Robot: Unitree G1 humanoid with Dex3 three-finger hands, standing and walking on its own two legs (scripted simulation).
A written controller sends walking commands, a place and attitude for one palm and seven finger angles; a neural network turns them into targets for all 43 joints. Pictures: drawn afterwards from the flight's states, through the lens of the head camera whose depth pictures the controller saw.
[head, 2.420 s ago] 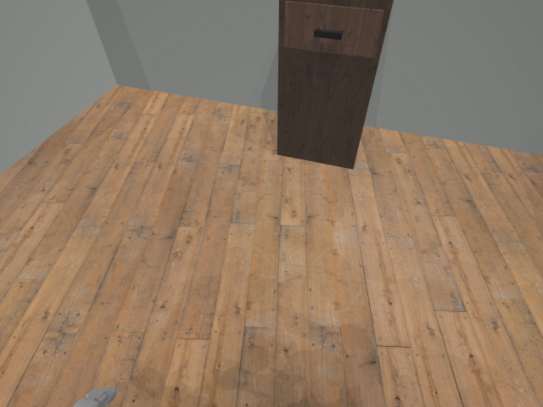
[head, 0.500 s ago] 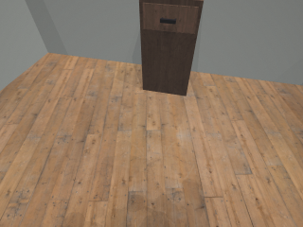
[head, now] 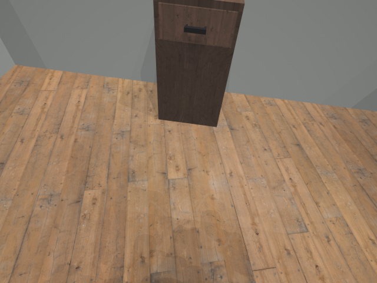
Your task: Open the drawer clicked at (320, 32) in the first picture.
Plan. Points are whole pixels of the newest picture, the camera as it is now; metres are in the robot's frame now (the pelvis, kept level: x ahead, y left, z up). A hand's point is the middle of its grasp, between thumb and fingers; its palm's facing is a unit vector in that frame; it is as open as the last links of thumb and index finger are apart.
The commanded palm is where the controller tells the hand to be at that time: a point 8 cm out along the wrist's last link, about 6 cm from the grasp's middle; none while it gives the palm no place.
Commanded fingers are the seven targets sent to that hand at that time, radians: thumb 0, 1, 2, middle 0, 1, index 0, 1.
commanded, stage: walk to a spot facing it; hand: left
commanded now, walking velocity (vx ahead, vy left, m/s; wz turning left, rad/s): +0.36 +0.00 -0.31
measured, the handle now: (195, 28) +1.29 +0.09 -0.03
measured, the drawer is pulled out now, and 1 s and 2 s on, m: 0.00 0.00 0.00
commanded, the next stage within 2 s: turn to face it in 0.82 s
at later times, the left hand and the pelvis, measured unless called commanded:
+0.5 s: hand (170, 204) +0.36 +0.08 -0.17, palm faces -0.25 -0.96 -0.15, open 7.4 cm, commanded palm none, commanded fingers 0.00 0.90 0.90 -0.20 -0.30 -0.20 -0.30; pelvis +0.20 -0.05 -0.01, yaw -11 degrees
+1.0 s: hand (155, 190) +0.41 +0.14 -0.19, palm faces -0.11 -0.98 -0.14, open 7.4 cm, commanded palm none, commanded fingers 0.00 0.90 0.90 -0.20 -0.30 -0.20 -0.30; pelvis +0.42 -0.04 +0.00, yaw -12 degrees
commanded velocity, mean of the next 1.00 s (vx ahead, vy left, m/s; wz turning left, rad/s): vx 0.30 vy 0.00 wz -0.10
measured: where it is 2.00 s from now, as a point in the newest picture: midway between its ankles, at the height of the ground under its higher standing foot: (201, 206)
